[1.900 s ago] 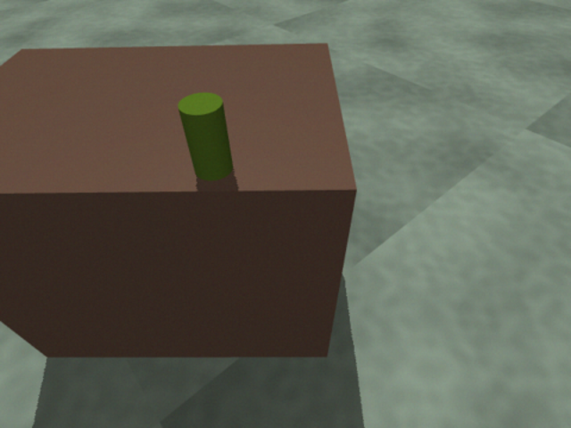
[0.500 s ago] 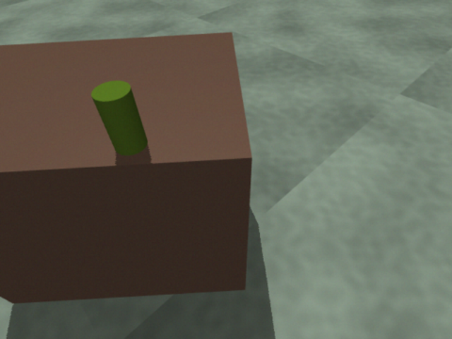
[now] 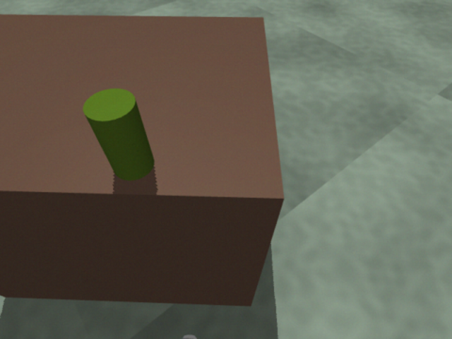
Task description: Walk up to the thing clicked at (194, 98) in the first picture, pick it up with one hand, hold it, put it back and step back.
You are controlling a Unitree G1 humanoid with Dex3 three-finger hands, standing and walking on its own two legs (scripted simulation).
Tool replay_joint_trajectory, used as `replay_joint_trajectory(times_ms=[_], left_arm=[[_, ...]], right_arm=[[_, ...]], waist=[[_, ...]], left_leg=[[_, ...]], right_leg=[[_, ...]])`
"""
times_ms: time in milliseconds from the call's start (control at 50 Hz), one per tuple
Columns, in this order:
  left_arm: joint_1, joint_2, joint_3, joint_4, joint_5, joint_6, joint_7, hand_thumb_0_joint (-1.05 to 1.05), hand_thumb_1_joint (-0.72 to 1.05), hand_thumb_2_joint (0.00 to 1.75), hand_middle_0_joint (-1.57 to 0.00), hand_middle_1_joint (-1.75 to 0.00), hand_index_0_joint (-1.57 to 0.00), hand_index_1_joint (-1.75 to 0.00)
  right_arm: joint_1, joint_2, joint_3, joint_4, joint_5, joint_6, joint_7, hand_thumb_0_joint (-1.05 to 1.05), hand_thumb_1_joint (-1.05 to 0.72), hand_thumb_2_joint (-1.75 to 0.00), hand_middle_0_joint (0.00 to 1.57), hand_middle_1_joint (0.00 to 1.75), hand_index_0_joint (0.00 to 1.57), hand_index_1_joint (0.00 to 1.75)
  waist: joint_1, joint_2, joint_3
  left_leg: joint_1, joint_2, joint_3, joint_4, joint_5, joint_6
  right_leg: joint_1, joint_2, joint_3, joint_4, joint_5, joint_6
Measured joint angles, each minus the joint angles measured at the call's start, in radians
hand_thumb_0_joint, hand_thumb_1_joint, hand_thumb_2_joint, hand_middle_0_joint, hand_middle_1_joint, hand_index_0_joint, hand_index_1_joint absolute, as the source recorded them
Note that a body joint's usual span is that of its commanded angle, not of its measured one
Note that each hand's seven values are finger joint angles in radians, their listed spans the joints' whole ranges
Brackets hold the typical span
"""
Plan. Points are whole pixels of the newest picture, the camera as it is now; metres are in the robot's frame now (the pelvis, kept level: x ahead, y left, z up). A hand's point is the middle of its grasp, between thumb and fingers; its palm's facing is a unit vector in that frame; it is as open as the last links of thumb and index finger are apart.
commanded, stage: walk up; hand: left
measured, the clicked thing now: (123, 137) +0.44 +0.20 +0.12
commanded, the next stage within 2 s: stand in 1.86 s
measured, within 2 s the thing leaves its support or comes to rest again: neither
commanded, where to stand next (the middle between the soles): +0.06 +0.00 m, yaw -2 degrees
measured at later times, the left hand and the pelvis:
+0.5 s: hand out of the picture +0.08 +0.29 -0.14, palm faces -0.08 -0.89 -0.44, open 7.4 cm; pelvis +0.01 +0.01 +0.00, yaw -2 degrees
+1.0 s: hand out of the picture +0.08 +0.25 -0.13, palm faces -0.03 -0.94 -0.33, open 7.4 cm; pelvis -0.02 +0.00 +0.02, yaw -1 degrees
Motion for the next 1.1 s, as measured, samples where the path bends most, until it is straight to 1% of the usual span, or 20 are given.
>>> replay_joint_trajectory(times_ms=[40, 100, 200, 240, 260, 280, 340, 400, 480, 520, 540, 560, 600, 620, 660, 680, 700, 760, 860, 1100], left_arm=[[-0.034, 0.000, -0.007, -0.002, -0.008, 0.015, 0.008, 0.01, 0.91, 0.90, -0.20, -0.30, -0.21, -0.30], [-0.055, 0.005, -0.013, 0.004, -0.013, 0.023, 0.005, 0.01, 0.91, 0.90, -0.20, -0.30, -0.21, -0.30], [-0.062, -0.003, -0.011, 0.023, -0.004, 0.017, 0.004, 0.01, 0.91, 0.90, -0.20, -0.30, -0.21, -0.30], [-0.061, -0.011, -0.005, 0.035, 0.009, 0.012, 0.006, 0.01, 0.91, 0.90, -0.20, -0.30, -0.21, -0.30], [-0.060, -0.020, -0.003, 0.040, 0.018, 0.012, 0.006, 0.01, 0.91, 0.90, -0.20, -0.30, -0.21, -0.30], [-0.053, -0.024, -0.003, 0.039, 0.026, 0.012, 0.005, 0.01, 0.91, 0.90, -0.20, -0.30, -0.21, -0.30], [-0.027, -0.017, -0.001, 0.032, 0.037, 0.012, 0.000, 0.01, 0.91, 0.90, -0.20, -0.30, -0.21, -0.30], [-0.019, -0.019, 0.002, 0.026, 0.041, 0.012, 0.005, 0.01, 0.90, 0.90, -0.20, -0.30, -0.21, -0.30], [-0.031, -0.010, -0.003, 0.011, 0.045, 0.013, 0.007, 0.01, 0.90, 0.90, -0.20, -0.30, -0.21, -0.30], [-0.053, 0.008, -0.001, 0.008, 0.035, 0.026, 0.004, 0.01, 0.90, 0.90, -0.20, -0.30, -0.21, -0.30], [-0.068, 0.018, 0.003, 0.013, 0.028, 0.035, 0.005, 0.01, 0.90, 0.90, -0.20, -0.30, -0.21, -0.30], [-0.078, 0.019, 0.005, 0.018, 0.021, 0.044, 0.007, 0.01, 0.90, 0.90, -0.20, -0.30, -0.21, -0.30], [-0.093, 0.012, 0.000, 0.034, 0.015, 0.054, 0.007, 0.01, 0.91, 0.90, -0.20, -0.30, -0.21, -0.30], [-0.098, 0.011, -0.002, 0.042, 0.013, 0.055, 0.003, 0.01, 0.91, 0.90, -0.20, -0.30, -0.21, -0.30], [-0.099, 0.012, -0.003, 0.051, 0.010, 0.046, -0.007, 0.01, 0.91, 0.90, -0.20, -0.30, -0.21, -0.30], [-0.099, 0.012, -0.002, 0.056, 0.010, 0.040, -0.010, 0.01, 0.91, 0.90, -0.20, -0.30, -0.21, -0.30], [-0.106, 0.006, 0.000, 0.067, 0.011, 0.037, -0.011, 0.01, 0.91, 0.90, -0.20, -0.30, -0.21, -0.30], [-0.121, -0.013, -0.010, 0.098, 0.016, 0.039, -0.016, 0.01, 0.91, 0.90, -0.20, -0.30, -0.21, -0.30], [-0.135, -0.036, -0.023, 0.140, 0.016, 0.040, -0.031, 0.01, 0.91, 0.90, -0.20, -0.30, -0.21, -0.30], [-0.159, -0.052, -0.016, 0.229, 0.019, 0.027, -0.036, 0.01, 0.91, 0.90, -0.20, -0.30, -0.21, -0.30]], right_arm=[[-0.022, 0.019, 0.015, -0.013, 0.014, -0.006, -0.008, 0.00, -0.91, -0.90, 0.20, 0.30, 0.20, 0.30], [-0.045, 0.044, 0.035, -0.025, 0.017, 0.006, -0.015, 0.00, -0.91, -0.90, 0.20, 0.30, 0.20, 0.30], [-0.085, 0.032, 0.040, -0.049, 0.011, 0.023, -0.015, 0.00, -0.90, -0.90, 0.20, 0.30, 0.20, 0.30], [-0.097, 0.012, 0.033, -0.054, 0.019, 0.035, -0.015, 0.00, -0.90, -0.90, 0.20, 0.30, 0.20, 0.30], [-0.100, 0.001, 0.026, -0.051, 0.025, 0.043, -0.017, 0.00, -0.90, -0.90, 0.20, 0.30, 0.20, 0.30], [-0.099, -0.004, 0.020, -0.045, 0.030, 0.051, -0.020, 0.00, -0.90, -0.90, 0.20, 0.30, 0.20, 0.30], [-0.093, -0.011, 0.010, -0.027, 0.030, 0.074, -0.026, 0.00, -0.91, -0.90, 0.20, 0.30, 0.20, 0.30], [-0.081, -0.034, -0.001, -0.021, 0.039, 0.066, -0.029, 0.00, -0.91, -0.90, 0.20, 0.30, 0.20, 0.30], [-0.068, -0.054, -0.004, -0.002, 0.038, 0.047, -0.031, 0.00, -0.91, -0.90, 0.20, 0.30, 0.20, 0.30], [-0.064, -0.039, -0.005, 0.020, 0.029, 0.030, -0.036, 0.00, -0.91, -0.90, 0.20, 0.30, 0.20, 0.30], [-0.064, -0.021, -0.001, 0.032, 0.022, 0.023, -0.037, 0.00, -0.91, -0.90, 0.20, 0.30, 0.20, 0.30], [-0.056, -0.008, 0.007, 0.040, 0.016, 0.017, -0.037, 0.00, -0.91, -0.90, 0.20, 0.30, 0.20, 0.30], [-0.035, 0.006, 0.022, 0.052, 0.016, 0.011, -0.030, 0.00, -0.91, -0.90, 0.20, 0.30, 0.20, 0.30], [-0.027, 0.013, 0.028, 0.060, 0.017, 0.011, -0.029, 0.00, -0.91, -0.90, 0.20, 0.30, 0.20, 0.30], [-0.020, 0.022, 0.041, 0.072, 0.019, 0.014, -0.028, 0.00, -0.91, -0.90, 0.20, 0.30, 0.20, 0.30], [-0.022, 0.024, 0.046, 0.076, 0.021, 0.014, -0.027, 0.00, -0.91, -0.90, 0.20, 0.30, 0.20, 0.30], [-0.030, 0.022, 0.047, 0.081, 0.025, 0.015, -0.027, 0.00, -0.91, -0.90, 0.20, 0.30, 0.20, 0.30], [-0.044, 0.022, 0.049, 0.097, 0.032, 0.020, -0.030, 0.00, -0.91, -0.90, 0.20, 0.30, 0.20, 0.30], [-0.056, 0.020, 0.056, 0.135, 0.024, 0.019, -0.019, 0.00, -0.91, -0.90, 0.20, 0.30, 0.20, 0.30], [-0.078, 0.006, 0.055, 0.209, 0.023, 0.008, -0.013, 0.00, -0.91, -0.90, 0.20, 0.30, 0.20, 0.30]], waist=[[-0.009, 0.000, 0.016], [-0.010, -0.012, -0.003], [-0.009, 0.009, -0.019], [-0.009, 0.043, -0.016], [-0.014, 0.072, -0.015], [-0.015, 0.083, -0.022], [0.008, 0.047, -0.040], [0.006, 0.040, -0.041], [0.000, 0.046, -0.032], [-0.003, 0.011, -0.013], [0.004, -0.024, 0.001], [0.007, -0.036, 0.002], [-0.007, -0.021, -0.015], [-0.011, -0.016, -0.023], [-0.007, -0.021, -0.044], [-0.005, -0.026, -0.052], [-0.009, -0.015, -0.049], [-0.021, 0.005, -0.060], [-0.018, 0.014, -0.103], [-0.017, 0.032, -0.106]], left_leg=[[0.005, 0.005, -0.006, 0.012, -0.013, 0.005], [0.015, 0.011, 0.004, -0.007, -0.015, 0.005], [-0.004, 0.027, 0.026, 0.039, -0.049, 0.001], [-0.023, 0.047, 0.017, 0.092, -0.076, -0.009], [-0.030, 0.060, 0.001, 0.113, -0.086, -0.011], [-0.039, 0.055, -0.014, 0.132, -0.096, -0.002], [-0.062, -0.013, -0.027, 0.302, -0.287, 0.012], [-0.055, -0.037, -0.043, 0.373, -0.329, 0.019], [0.043, -0.007, -0.034, 0.147, -0.278, 0.009], [0.101, -0.023, -0.015, 0.011, -0.149, -0.005], [0.117, -0.041, 0.001, -0.001, -0.136, -0.011], [0.122, -0.042, 0.005, -0.002, -0.136, -0.014], [0.119, -0.019, -0.020, 0.008, -0.142, -0.010], [0.121, -0.009, -0.029, 0.006, -0.141, -0.011], [0.123, 0.003, -0.027, 0.006, -0.141, -0.020], [0.119, 0.005, -0.022, 0.017, -0.146, -0.026], [0.120, 0.015, -0.027, 0.030, -0.152, -0.030], [0.136, 0.025, -0.043, 0.010, -0.136, -0.035], [0.162, 0.022, -0.042, -0.078, -0.083, -0.035], [0.210, 0.029, -0.046, -0.227, 0.006, -0.046]], right_leg=[[-0.066, 0.038, 0.040, 0.137, -0.071, -0.014], [-0.123, 0.048, 0.057, 0.170, -0.088, -0.026], [-0.108, 0.025, 0.003, -0.045, 0.004, -0.007], [-0.081, 0.042, -0.017, -0.123, 0.099, 0.001], [-0.075, 0.057, -0.032, -0.125, 0.102, 0.006], [-0.077, 0.060, -0.038, -0.120, 0.096, 0.007], [-0.098, 0.025, 0.002, -0.104, 0.086, -0.001], [-0.107, 0.002, 0.014, -0.132, 0.108, 0.002], [-0.131, -0.002, 0.008, -0.134, 0.120, 0.026], [-0.147, -0.026, 0.017, -0.085, 0.099, 0.035], [-0.153, -0.042, 0.037, -0.059, 0.099, 0.026], [-0.157, -0.033, 0.052, -0.043, 0.066, 0.016], [-0.152, 0.002, 0.037, -0.024, -0.023, 0.005], [-0.139, 0.011, 0.026, -0.038, -0.031, -0.002], [-0.101, 0.011, 0.016, -0.127, 0.068, -0.015], [-0.083, 0.008, 0.015, -0.173, 0.156, -0.009], [-0.071, 0.015, 0.010, -0.185, 0.176, 0.011], [-0.044, 0.024, -0.006, -0.213, 0.174, 0.034], [-0.027, 0.020, -0.008, -0.279, 0.210, 0.027], [0.024, 0.025, -0.016, -0.430, 0.298, 0.028]])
